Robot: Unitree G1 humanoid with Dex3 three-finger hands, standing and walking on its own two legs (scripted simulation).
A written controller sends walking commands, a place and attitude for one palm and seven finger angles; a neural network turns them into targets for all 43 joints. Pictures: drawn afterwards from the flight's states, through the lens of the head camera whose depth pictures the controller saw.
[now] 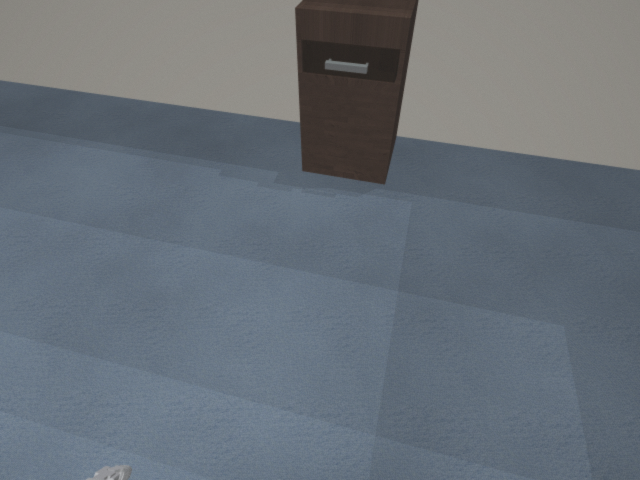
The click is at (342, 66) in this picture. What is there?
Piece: drawer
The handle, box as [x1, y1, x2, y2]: [325, 59, 368, 73]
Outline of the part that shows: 325,62 325,68 327,69 366,73 368,64 332,61 331,59 326,60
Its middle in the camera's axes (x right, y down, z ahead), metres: +0.10 -0.70 +1.55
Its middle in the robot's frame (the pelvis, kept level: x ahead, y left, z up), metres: +1.62 -0.03 -0.18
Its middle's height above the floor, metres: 0.59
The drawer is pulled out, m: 0.00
